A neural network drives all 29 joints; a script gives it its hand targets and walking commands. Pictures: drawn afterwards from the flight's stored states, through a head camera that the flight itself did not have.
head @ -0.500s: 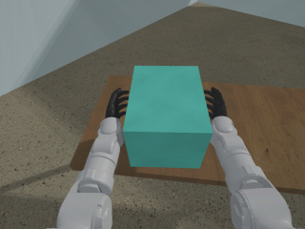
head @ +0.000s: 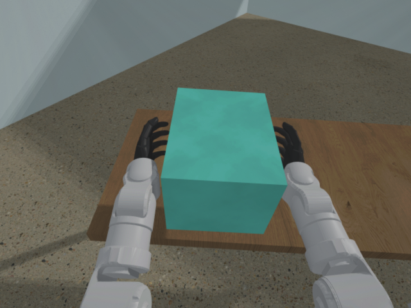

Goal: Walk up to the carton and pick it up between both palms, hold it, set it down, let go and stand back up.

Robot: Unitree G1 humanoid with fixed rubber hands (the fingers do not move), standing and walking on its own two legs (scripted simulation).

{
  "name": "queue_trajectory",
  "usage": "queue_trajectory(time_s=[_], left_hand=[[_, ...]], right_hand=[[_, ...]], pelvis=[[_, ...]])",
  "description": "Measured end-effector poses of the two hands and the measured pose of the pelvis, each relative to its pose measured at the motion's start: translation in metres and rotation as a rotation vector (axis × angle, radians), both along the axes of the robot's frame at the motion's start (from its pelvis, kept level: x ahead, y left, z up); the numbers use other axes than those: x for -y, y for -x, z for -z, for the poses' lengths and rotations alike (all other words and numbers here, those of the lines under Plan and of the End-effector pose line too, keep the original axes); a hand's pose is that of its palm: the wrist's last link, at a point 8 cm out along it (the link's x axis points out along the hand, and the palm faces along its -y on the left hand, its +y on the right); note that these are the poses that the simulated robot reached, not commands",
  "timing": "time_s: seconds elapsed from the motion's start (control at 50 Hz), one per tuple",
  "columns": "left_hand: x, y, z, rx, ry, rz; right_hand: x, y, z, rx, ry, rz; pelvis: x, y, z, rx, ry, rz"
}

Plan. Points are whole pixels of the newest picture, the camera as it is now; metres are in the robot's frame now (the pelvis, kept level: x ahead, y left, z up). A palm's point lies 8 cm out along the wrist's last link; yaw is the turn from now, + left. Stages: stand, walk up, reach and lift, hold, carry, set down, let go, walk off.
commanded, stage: reach and lift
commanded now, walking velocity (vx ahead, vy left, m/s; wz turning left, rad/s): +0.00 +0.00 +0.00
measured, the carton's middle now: (218, 157) +0.40 -0.02 +0.10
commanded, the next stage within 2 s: hold in 1.04 s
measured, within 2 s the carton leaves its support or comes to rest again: neither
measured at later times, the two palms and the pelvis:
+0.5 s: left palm (146, 143) +0.37 +0.12 +0.16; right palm (297, 156) +0.36 -0.17 +0.14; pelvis -0.01 +0.00 +0.00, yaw +0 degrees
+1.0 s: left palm (139, 142) +0.36 +0.13 +0.17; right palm (293, 149) +0.36 -0.15 +0.15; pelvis +0.00 +0.00 +0.00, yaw +1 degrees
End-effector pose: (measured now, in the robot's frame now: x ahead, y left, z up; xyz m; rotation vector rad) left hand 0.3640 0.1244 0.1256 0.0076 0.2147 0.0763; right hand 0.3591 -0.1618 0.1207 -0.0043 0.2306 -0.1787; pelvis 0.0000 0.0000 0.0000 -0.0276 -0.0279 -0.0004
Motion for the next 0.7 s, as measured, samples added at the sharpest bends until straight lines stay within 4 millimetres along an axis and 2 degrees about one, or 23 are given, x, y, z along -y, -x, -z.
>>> queue_trajectory(time_s=[0.2, 0.4, 0.5, 0.7], left_hand=[[-0.004, 0.007, -0.017, 0.032, -0.012, 0.005], [-0.002, 0.002, -0.023, 0.012, -0.011, 0.021], [0.004, -0.005, -0.034, 0.036, -0.026, 0.029], [0.005, -0.008, -0.035, 0.04, -0.032, 0.037]], right_hand=[[-0.003, 0.007, -0.015, 0.032, 0.004, 0.003], [-0.002, 0.007, -0.013, 0.011, -0.002, 0.017], [0.003, 0.003, -0.021, 0.038, -0.017, 0.027], [0.005, 0.0, -0.024, 0.041, -0.005, 0.025]], pelvis=[[0.001, 0.003, 0.0, 0.037, -0.002, -0.007], [0.002, 0.011, 0.0, 0.029, -0.005, -0.001], [0.001, 0.01, 0.0, 0.011, -0.004, 0.0], [0.003, -0.001, -0.001, 0.037, -0.002, 0.004]])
